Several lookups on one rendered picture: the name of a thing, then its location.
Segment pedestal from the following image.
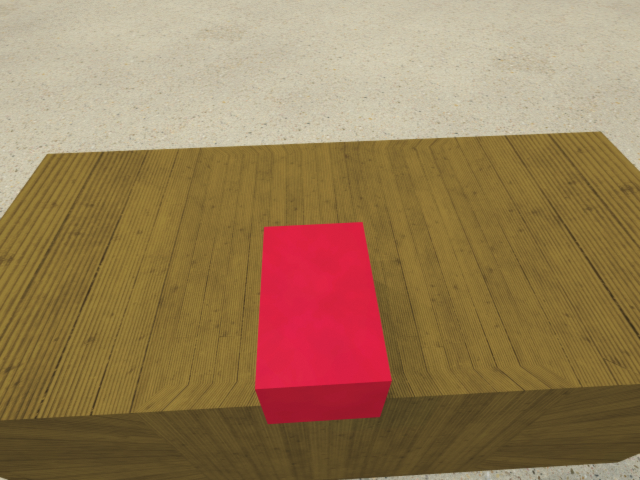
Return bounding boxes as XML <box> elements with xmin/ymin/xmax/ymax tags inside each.
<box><xmin>0</xmin><ymin>131</ymin><xmax>640</xmax><ymax>480</ymax></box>

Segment carton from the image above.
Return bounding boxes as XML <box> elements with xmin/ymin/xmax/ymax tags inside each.
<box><xmin>255</xmin><ymin>222</ymin><xmax>392</xmax><ymax>424</ymax></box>

